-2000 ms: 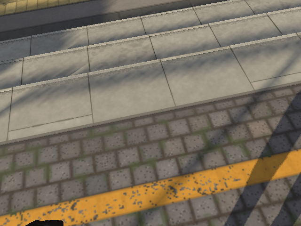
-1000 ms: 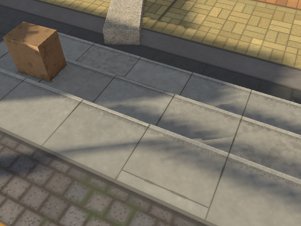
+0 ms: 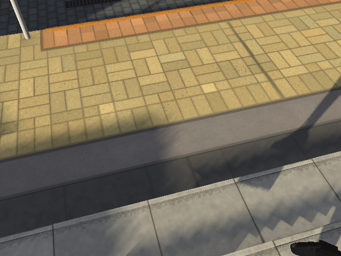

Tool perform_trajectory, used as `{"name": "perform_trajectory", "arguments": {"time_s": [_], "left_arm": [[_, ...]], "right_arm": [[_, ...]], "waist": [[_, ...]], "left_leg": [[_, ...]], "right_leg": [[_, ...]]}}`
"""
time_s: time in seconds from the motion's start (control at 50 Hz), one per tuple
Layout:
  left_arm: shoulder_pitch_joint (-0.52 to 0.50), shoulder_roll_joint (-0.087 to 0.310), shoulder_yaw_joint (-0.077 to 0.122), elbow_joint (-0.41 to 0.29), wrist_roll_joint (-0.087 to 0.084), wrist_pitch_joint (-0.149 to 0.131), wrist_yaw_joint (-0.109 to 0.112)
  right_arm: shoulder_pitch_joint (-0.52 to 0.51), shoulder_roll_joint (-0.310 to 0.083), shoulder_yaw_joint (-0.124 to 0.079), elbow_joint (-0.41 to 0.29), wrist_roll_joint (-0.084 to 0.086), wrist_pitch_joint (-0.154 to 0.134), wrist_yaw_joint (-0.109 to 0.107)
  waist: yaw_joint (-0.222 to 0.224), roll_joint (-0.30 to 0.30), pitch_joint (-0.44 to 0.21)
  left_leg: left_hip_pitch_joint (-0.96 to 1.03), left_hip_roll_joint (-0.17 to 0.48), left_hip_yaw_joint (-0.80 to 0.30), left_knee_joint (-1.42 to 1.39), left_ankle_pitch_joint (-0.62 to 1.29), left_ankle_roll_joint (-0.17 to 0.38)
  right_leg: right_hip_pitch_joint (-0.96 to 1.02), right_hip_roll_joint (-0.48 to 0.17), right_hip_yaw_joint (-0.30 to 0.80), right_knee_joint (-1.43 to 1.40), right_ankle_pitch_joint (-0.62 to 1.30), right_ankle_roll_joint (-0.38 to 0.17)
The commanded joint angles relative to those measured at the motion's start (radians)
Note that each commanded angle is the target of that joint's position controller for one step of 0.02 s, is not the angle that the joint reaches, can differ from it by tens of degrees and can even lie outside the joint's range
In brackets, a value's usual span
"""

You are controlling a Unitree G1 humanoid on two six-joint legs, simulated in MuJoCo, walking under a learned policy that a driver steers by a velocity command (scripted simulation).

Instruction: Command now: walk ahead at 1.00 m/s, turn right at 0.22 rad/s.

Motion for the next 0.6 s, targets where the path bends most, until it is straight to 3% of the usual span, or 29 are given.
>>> {"name": "perform_trajectory", "arguments": {"time_s": [0.02,0.08,0.1,0.12,0.14,0.16,0.18,0.2,0.22,0.24,0.26,0.28,0.3,0.32,0.34,0.36,0.38,0.4,0.42,0.44,0.46,0.48,0.5,0.52,0.54,0.56,0.58,0.6], "left_arm": [[0.001,0.118,0.016,-0.046,0.011,-0.018,0.017],[0.073,0.137,0.013,0.004,0.044,-0.015,0.039],[0.074,0.145,0.01,0.014,0.057,-0.013,0.05],[0.053,0.171,0.012,0.023,0.068,-0.012,0.06],[-0.017,0.184,0.016,0.018,0.074,-0.007,0.066],[-0.104,0.174,0.015,0.006,0.062,0.0,0.067],[-0.211,0.12,0.014,-0.014,0.055,-0.013,0.061],[-0.063,0.011,-0.024,-0.074,0.036,-0.031,0.057],[-0.067,0.066,-0.04,-0.116,-0.001,-0.043,0.052],[-0.185,0.121,-0.042,-0.113,0.043,-0.047,0.05],[-0.292,0.149,-0.03,-0.124,0.068,-0.047,0.037],[-0.295,0.142,-0.031,-0.125,0.096,-0.035,0.027],[-0.311,0.135,-0.025,-0.136,0.104,-0.015,0.027],[-0.352,0.094,-0.041,-0.16,0.085,0.007,0.023],[-0.387,0.059,-0.055,-0.174,0.075,0.01,0.015],[-0.359,0.018,-0.071,-0.172,0.08,0.011,0.004],[-0.239,-0.125,-0.144,-0.172,0.145,0.016,-0.058],[-0.177,-0.078,-0.129,-0.156,0.141,0.025,-0.081],[-0.17,-0.031,-0.117,-0.162,0.118,0.027,-0.086],[-0.206,-0.028,-0.111,-0.193,0.087,0.032,-0.088],[-0.21,0.002,-0.104,-0.195,0.066,0.029,-0.076],[-0.166,0.028,-0.093,-0.179,0.062,0.021,-0.063],[-0.004,0.091,-0.066,-0.106,0.067,0.015,-0.044],[0.249,0.147,-0.036,-0.034,0.073,0.015,-0.039],[0.346,0.165,-0.035,-0.051,0.083,-0.002,-0.04],[0.317,0.138,-0.021,-0.093,0.112,0.012,-0.053],[0.193,0.16,0.004,-0.128,0.131,0.018,-0.04],[0.027,0.122,0.002,-0.135,0.096,0.021,-0.031]], "right_arm": [[-0.093,-0.077,-0.026,-0.058,0.012,-0.005,0.013],[-0.151,-0.075,-0.028,-0.065,0.011,-0.007,-0.003],[-0.098,-0.083,-0.034,-0.041,0.015,-0.006,-0.012],[0.036,-0.118,-0.05,0.002,0.014,-0.005,-0.024],[0.271,-0.157,-0.074,0.076,0.021,0.001,-0.033],[0.557,-0.187,-0.096,0.163,0.016,0.0,-0.033],[0.704,-0.217,-0.116,0.221,0.019,0.011,-0.028],[0.644,-0.21,-0.097,0.204,0.001,0.013,-0.011],[0.614,-0.273,-0.124,0.178,0.022,0.016,-0.013],[0.509,-0.181,-0.115,0.143,0.031,0.016,-0.03],[0.419,-0.162,-0.101,0.139,0.027,0.015,-0.032],[0.413,-0.187,-0.098,0.157,0.018,0.007,-0.034],[0.45,-0.153,-0.085,0.186,0.027,-0.011,-0.034],[0.416,-0.142,-0.077,0.199,0.048,-0.021,-0.035],[0.374,-0.175,-0.086,0.199,0.05,-0.02,-0.038],[0.346,-0.2,-0.099,0.195,0.048,-0.015,-0.034],[0.263,-0.064,-0.051,0.142,-0.098,-0.075,0.028],[0.233,-0.12,-0.071,0.123,-0.095,-0.095,0.04],[0.241,-0.158,-0.084,0.115,-0.066,-0.101,0.035],[0.304,-0.172,-0.083,0.126,-0.04,-0.105,0.038],[0.382,-0.14,-0.075,0.146,-0.016,-0.104,0.035],[0.444,-0.13,-0.061,0.157,0.002,-0.092,0.036],[0.469,-0.118,-0.051,0.158,0.021,-0.08,0.041],[0.411,-0.096,-0.025,0.118,0.013,-0.071,0.06],[0.539,0.062,0.005,0.078,0.019,-0.079,0.072],[0.688,0.043,0.0,0.094,0.003,-0.084,0.073],[0.527,-0.013,-0.007,0.043,0.023,-0.062,0.066],[0.429,-0.028,-0.002,-0.001,0.001,-0.042,0.046]], "waist": [[0.017,-0.032,0.045],[0.059,-0.027,0.114],[0.038,-0.044,0.113],[-0.026,-0.061,0.078],[-0.141,-0.087,-0.027],[-0.302,-0.062,-0.105],[-0.396,0.199,-0.125],[-0.175,0.314,-0.191],[-0.239,0.326,-0.384],[-0.233,0.002,-0.218],[-0.191,-0.116,-0.034],[-0.143,-0.111,0.041],[-0.099,-0.173,0.097],[-0.066,-0.13,0.145],[-0.067,-0.025,0.153],[-0.055,0.024,0.097],[-0.029,0.05,-0.166],[-0.021,-0.033,-0.069],[-0.036,-0.088,-0.032],[-0.047,-0.021,-0.005],[-0.067,-0.047,0.059],[-0.058,-0.055,0.055],[0.006,-0.094,0.044],[0.113,-0.076,-0.04],[0.04,-0.273,-0.377],[0.013,-0.204,-0.586],[0.047,-0.105,-0.353],[0.02,-0.092,-0.275]], "left_leg": [[0.217,-0.058,0.079,-0.094,0.146,0.035],[0.138,-0.083,0.107,-0.203,0.005,0.061],[0.15,-0.085,0.09,-0.242,-0.059,0.072],[0.203,-0.105,0.087,-0.266,-0.134,0.092],[0.408,-0.158,0.147,-0.161,-0.182,0.113],[0.662,-0.145,0.124,-0.184,-0.192,0.163],[0.918,-0.072,0.011,-0.161,-0.146,0.224],[1.235,0.081,-0.256,0.139,0.276,0.262],[1.414,0.253,-0.677,-0.111,-0.241,0.51],[1.168,0.246,-0.728,-0.304,-0.511,0.474],[0.888,0.192,-0.638,-0.337,-0.513,0.42],[0.695,0.174,-0.647,-0.305,-0.24,0.435],[0.567,0.124,-0.547,-0.263,-0.053,0.392],[0.359,0.01,-0.383,-0.33,0.03,0.328],[0.269,-0.062,-0.302,-0.352,0.183,0.306],[0.223,-0.099,-0.242,-0.316,0.295,0.271],[0.098,-0.268,-0.126,-0.191,-0.112,0.174],[-0.03,-0.322,-0.111,-0.148,-0.284,0.151],[-0.132,-0.366,-0.075,-0.09,-0.456,0.129],[-0.164,-0.343,-0.14,-0.077,-0.44,0.141],[-0.157,-0.336,-0.189,0.014,-0.491,0.131],[-0.095,-0.328,-0.228,0.134,-0.476,0.101],[-0.025,-0.354,-0.206,0.357,-0.449,0.033],[-0.073,-0.336,-0.184,0.641,-0.419,-0.027],[-0.223,-0.358,-0.091,1.002,-1.101,-0.069],[-0.321,-0.304,-0.071,1.166,-1.219,-0.104],[-0.492,-0.225,-0.044,1.3,-1.188,-0.111],[-0.535,-0.146,-0.057,1.232,-1.09,-0.103]], "right_leg": [[-0.221,-0.223,0.123,-0.057,0.347,-0.053],[-0.029,-0.252,0.064,0.004,0.532,-0.026],[0.048,-0.271,0.052,0.077,0.685,-0.014],[0.123,-0.275,0.029,0.206,0.882,-0.009],[0.089,-0.289,-0.005,0.442,1.092,0.0],[-0.043,-0.267,-0.061,0.813,1.138,0.023],[-0.383,-0.089,-0.158,1.38,0.339,0.076],[-0.827,-0.092,-0.057,1.516,-0.226,0.102],[-1.072,-0.103,-0.045,1.51,-0.181,0.155],[-1.076,-0.209,-0.008,1.269,0.009,0.142],[-0.969,-0.253,-0.012,1.083,0.08,0.142],[-0.868,-0.249,-0.026,1.029,0.016,0.154],[-0.814,-0.28,-0.002,0.851,0.055,0.172],[-0.649,-0.269,-0.055,0.591,0.094,0.201],[-0.529,-0.234,-0.12,0.449,0.174,0.212],[-0.39,-0.201,-0.154,0.382,0.316,0.193],[-0.132,-0.222,-0.036,0.326,0.475,0.193],[-0.013,-0.193,-0.065,0.307,0.703,0.176],[0.065,-0.181,-0.118,0.166,0.785,0.179],[0.142,-0.171,-0.141,0.155,0.74,0.194],[0.151,-0.166,-0.13,0.061,0.782,0.201],[0.196,-0.177,-0.093,-0.046,0.81,0.183],[0.26,-0.227,-0.087,-0.172,0.928,0.137],[0.446,-0.383,-0.031,-0.117,1.089,0.016],[0.79,-0.686,0.16,0.236,1.803,-0.244],[0.904,-0.862,0.377,0.296,1.859,-0.433],[0.696,-0.829,0.345,0.24,1.621,-0.352],[0.433,-0.835,0.366,0.099,1.056,-0.283]]}}
Velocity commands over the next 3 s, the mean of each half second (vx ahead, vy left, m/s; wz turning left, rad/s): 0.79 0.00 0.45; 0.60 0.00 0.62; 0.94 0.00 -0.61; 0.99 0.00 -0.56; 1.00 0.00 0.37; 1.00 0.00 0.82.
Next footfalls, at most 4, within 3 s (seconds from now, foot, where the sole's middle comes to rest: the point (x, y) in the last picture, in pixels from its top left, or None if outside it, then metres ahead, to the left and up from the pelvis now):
0.16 left None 0.34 0.15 -0.86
0.52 right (186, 230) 0.68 0.03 -0.96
0.88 left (115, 222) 0.69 0.37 -0.96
1.34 right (118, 159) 1.11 0.45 -1.06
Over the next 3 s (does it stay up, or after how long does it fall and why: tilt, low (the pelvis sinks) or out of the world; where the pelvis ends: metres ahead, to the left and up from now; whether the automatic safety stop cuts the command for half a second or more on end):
stays up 2.53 0.69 -0.34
